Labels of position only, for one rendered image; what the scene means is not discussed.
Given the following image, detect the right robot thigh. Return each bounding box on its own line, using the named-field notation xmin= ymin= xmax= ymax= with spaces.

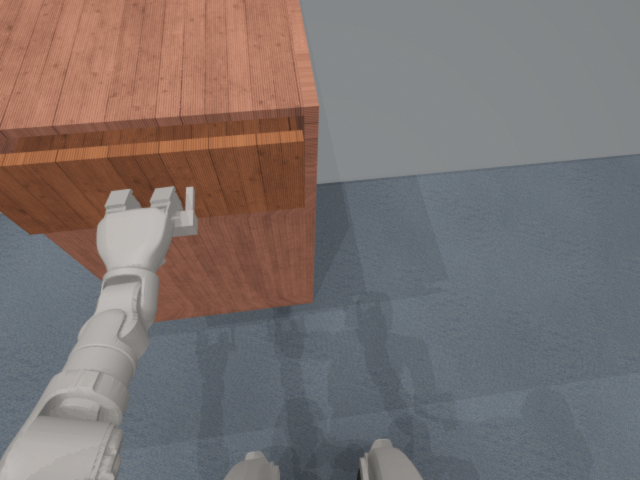
xmin=359 ymin=447 xmax=423 ymax=480

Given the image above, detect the robot left upper arm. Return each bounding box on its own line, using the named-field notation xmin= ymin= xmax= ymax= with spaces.
xmin=3 ymin=416 xmax=124 ymax=480

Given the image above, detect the robot thigh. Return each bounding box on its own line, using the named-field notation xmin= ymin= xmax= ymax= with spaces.
xmin=223 ymin=459 xmax=280 ymax=480
xmin=359 ymin=447 xmax=423 ymax=480

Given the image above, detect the handle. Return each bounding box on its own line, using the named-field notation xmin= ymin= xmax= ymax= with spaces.
xmin=171 ymin=187 xmax=198 ymax=237

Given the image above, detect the left robot forearm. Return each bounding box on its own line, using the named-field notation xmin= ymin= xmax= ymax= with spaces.
xmin=0 ymin=267 xmax=159 ymax=480

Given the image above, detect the left robot thigh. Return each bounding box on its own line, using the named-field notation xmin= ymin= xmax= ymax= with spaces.
xmin=223 ymin=459 xmax=280 ymax=480

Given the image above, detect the cabinet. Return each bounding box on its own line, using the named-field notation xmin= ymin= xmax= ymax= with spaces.
xmin=0 ymin=0 xmax=319 ymax=322

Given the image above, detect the drawer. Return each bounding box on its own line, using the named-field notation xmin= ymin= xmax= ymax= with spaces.
xmin=0 ymin=116 xmax=305 ymax=235

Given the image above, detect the robot left hand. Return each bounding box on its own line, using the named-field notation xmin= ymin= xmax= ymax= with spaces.
xmin=96 ymin=186 xmax=184 ymax=274

